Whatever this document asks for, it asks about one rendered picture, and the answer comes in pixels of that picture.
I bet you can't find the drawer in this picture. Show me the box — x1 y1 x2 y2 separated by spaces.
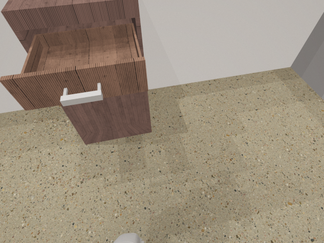
0 23 148 111

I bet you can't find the cabinet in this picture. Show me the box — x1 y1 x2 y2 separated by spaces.
1 0 152 144

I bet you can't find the handle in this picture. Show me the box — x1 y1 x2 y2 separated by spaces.
60 83 103 106

